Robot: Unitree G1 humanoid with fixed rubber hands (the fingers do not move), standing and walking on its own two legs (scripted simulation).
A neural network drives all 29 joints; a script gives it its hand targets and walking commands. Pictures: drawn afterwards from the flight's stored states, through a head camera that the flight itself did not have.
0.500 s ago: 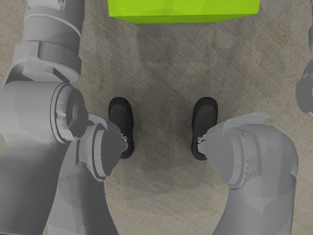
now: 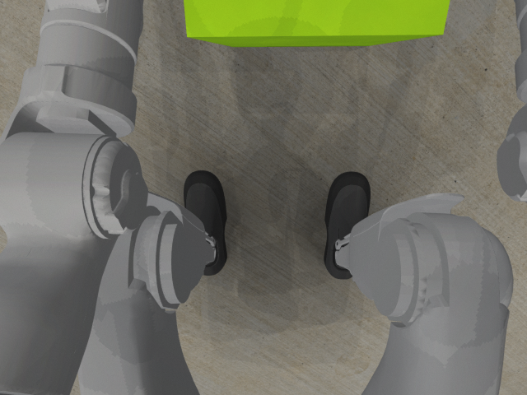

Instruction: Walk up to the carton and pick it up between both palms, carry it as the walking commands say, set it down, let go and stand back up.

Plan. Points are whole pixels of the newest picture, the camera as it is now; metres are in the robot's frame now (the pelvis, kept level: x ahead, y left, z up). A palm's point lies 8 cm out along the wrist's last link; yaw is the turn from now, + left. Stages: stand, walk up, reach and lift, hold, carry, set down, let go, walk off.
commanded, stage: reach and lift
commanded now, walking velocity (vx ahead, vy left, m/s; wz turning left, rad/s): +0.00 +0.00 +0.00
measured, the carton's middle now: out of the picture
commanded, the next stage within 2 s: none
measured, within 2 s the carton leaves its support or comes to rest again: leaves its support in 1.28 s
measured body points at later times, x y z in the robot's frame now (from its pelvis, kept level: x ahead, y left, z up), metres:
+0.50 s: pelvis +0.00 +0.00 +0.00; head +0.39 -0.04 +0.20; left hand +0.59 +0.10 -0.19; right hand +0.59 -0.20 -0.20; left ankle +0.12 +0.14 -0.33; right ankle +0.11 -0.12 -0.33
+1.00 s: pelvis +0.00 +0.00 -0.01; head +0.39 -0.04 +0.20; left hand +0.59 +0.10 -0.19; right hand +0.60 -0.20 -0.20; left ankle +0.12 +0.14 -0.33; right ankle +0.11 -0.12 -0.33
